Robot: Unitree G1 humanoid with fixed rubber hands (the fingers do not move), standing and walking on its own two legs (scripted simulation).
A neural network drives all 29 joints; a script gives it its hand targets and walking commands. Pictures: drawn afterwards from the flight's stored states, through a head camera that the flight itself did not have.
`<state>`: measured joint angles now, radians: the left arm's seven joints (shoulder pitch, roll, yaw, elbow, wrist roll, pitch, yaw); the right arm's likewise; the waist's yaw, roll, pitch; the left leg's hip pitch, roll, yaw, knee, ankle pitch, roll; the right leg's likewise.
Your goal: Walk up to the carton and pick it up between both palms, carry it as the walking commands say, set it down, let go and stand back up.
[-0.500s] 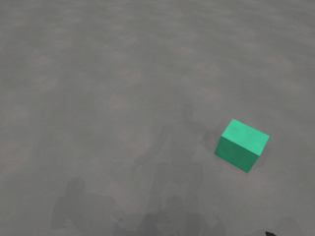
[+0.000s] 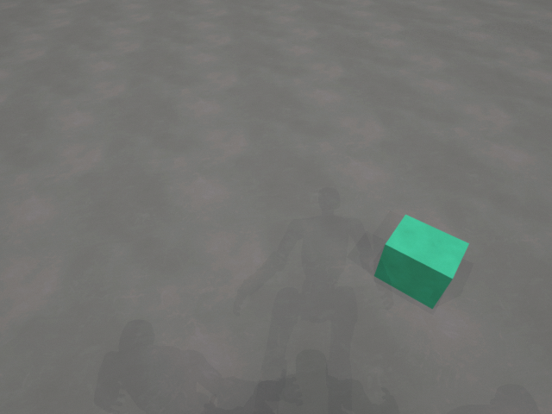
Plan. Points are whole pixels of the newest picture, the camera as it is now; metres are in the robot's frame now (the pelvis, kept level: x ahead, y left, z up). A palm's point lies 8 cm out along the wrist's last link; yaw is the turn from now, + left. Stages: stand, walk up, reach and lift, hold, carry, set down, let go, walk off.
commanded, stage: stand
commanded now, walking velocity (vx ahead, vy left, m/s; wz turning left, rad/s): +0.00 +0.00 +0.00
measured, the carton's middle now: (418, 260) +0.83 -0.55 -0.66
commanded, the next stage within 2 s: walk up in 0.46 s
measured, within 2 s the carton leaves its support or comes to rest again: neither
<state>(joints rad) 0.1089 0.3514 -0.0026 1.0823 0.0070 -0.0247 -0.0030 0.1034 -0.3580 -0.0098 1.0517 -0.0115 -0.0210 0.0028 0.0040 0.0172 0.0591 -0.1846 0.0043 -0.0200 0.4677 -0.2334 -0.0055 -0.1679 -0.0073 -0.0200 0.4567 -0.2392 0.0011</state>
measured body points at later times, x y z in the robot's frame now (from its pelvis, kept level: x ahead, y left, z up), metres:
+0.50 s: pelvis +0.00 +0.00 +0.01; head +0.01 +0.00 +0.46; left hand +0.10 +0.30 -0.12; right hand +0.09 -0.30 -0.12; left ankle +0.01 +0.12 -0.74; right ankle +0.01 -0.12 -0.74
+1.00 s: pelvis +0.04 -0.06 -0.03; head +0.04 -0.08 +0.42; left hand +0.20 +0.26 -0.11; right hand +0.06 -0.44 -0.12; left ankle +0.02 +0.12 -0.73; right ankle +0.08 -0.21 -0.74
